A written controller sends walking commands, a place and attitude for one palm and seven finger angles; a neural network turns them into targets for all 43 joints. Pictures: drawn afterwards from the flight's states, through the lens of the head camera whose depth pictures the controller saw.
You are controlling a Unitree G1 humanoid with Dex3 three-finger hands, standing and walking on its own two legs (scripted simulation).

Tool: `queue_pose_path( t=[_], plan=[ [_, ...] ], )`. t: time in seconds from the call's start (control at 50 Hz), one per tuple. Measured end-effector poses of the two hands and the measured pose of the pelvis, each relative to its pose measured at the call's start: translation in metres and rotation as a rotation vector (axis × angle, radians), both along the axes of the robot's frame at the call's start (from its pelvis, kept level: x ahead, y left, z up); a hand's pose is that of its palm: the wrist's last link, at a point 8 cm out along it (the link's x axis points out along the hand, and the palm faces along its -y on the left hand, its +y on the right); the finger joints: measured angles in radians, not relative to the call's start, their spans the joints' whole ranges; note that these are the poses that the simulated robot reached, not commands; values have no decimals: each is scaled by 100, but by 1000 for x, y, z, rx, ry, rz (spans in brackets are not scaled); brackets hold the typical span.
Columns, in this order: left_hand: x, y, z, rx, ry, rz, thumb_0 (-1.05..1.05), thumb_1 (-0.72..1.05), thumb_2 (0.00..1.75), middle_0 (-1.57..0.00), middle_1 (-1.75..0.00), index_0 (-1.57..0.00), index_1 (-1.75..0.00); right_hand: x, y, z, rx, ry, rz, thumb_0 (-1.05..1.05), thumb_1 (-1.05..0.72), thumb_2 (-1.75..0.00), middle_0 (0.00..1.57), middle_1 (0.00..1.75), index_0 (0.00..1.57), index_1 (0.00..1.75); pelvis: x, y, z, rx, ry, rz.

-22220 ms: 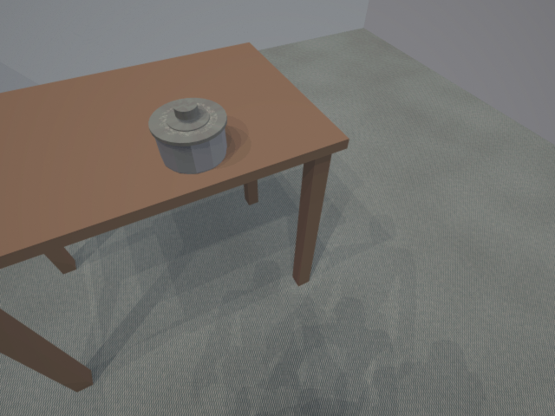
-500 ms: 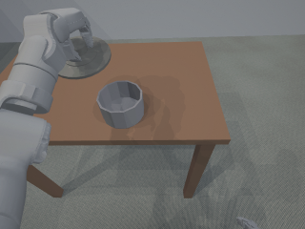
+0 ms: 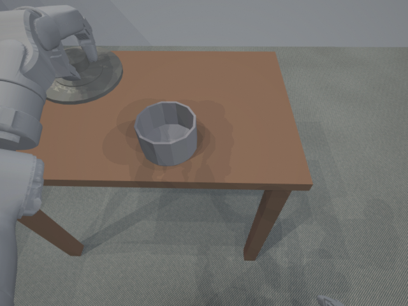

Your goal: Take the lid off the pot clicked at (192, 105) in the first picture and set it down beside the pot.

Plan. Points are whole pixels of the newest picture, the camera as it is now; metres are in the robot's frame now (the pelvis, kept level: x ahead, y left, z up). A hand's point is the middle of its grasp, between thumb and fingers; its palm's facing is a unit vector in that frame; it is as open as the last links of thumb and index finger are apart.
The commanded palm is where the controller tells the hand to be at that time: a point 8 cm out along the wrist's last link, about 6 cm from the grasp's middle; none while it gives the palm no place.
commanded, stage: move the lid sideways beside the pot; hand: left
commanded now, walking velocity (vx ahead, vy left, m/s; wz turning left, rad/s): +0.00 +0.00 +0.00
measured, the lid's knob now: (74, 60) +0.49 +0.24 +0.23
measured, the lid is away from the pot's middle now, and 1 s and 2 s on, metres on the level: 0.14 0.25 0.24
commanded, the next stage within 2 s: lower the lid onto the table in 0.94 s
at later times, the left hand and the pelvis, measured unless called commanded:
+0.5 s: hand (30, 62) +0.46 +0.30 +0.24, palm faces -0.28 -0.06 -0.96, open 7.8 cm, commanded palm +0.47 +0.30 +0.32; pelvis +0.00 +0.01 +0.00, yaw -1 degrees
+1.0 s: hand (7, 68) +0.46 +0.34 +0.24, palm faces -0.30 -0.09 -0.95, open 7.8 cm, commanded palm +0.48 +0.33 +0.32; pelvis +0.00 +0.01 +0.00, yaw -1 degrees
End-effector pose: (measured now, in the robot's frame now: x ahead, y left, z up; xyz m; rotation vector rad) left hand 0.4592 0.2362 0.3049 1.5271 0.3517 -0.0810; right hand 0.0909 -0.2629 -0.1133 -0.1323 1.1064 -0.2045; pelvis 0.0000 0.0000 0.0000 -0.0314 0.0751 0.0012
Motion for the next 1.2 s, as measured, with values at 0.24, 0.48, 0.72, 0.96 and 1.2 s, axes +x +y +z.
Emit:
queue_pose_path(
  t=[0.24, 0.48, 0.72, 0.96, 1.2],
  plan=[
    [3, 26, -4, -11, 17, 32, -3, 22, 75, -70, -98, -64, -94, -16, 1, -1, -17, 36, -26, 1, -91, -90, 20, 29, 20, 30, -1, 4, -1, -6, 10, -8],
    [0, 57, -2, 5, 15, 76, -3, 22, 75, -70, -98, -64, -94, -26, 1, 0, -32, 69, -44, 1, -91, -90, 20, 29, 20, 30, 0, 7, -1, -11, 22, -14],
    [-6, 79, -3, -2, 17, 99, -2, 22, 75, -70, -98, -64, -93, -24, 3, 0, -45, 77, -32, 1, -91, -90, 20, 29, 20, 30, -1, 9, -2, -16, 31, -10],
    [-7, 97, -6, 11, 41, 148, -3, 22, 75, -70, -98, -64, -94, -32, 2, 0, -58, 101, -40, 1, -91, -90, 20, 29, 20, 30, -1, 9, -3, -20, 40, -13],
    [3, 99, -12, -16, 50, 175, -2, 23, 75, -70, -98, -64, -93, -43, -1, 0, -65, 128, -64, 1, -91, -90, 20, 29, 20, 30, 3, 11, -3, -19, 54, -16]
  ],
)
